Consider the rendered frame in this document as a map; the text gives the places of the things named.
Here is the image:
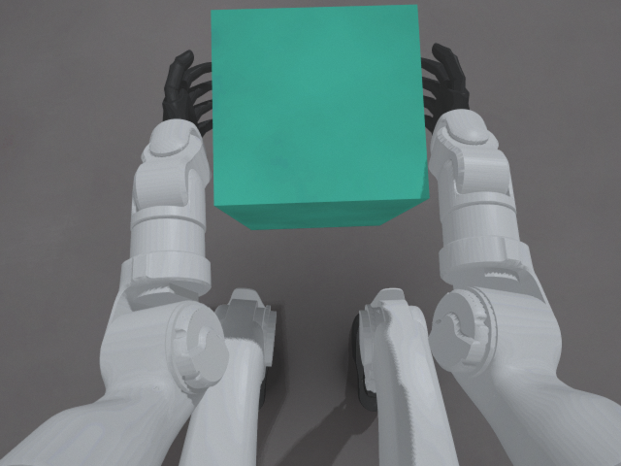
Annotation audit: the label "robot right hand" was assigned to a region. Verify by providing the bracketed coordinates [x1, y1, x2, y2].
[421, 43, 470, 136]

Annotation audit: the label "right robot upper arm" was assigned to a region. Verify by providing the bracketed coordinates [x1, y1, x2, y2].
[428, 285, 621, 466]

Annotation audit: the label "robot left hand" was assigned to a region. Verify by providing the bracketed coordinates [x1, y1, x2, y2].
[162, 50, 212, 138]

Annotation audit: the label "left robot forearm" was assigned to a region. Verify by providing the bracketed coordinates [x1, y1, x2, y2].
[100, 118, 212, 379]

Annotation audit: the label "robot right foot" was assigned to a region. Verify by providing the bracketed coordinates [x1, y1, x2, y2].
[351, 314, 377, 412]

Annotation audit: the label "right robot forearm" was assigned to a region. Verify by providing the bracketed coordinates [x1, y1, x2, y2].
[428, 109, 562, 340]

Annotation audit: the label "carton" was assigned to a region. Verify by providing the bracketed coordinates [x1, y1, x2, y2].
[211, 5, 430, 230]

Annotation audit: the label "robot right shin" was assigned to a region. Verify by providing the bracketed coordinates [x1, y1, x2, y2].
[364, 288, 428, 390]

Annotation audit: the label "left robot upper arm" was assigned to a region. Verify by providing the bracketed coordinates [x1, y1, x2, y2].
[0, 300, 229, 466]

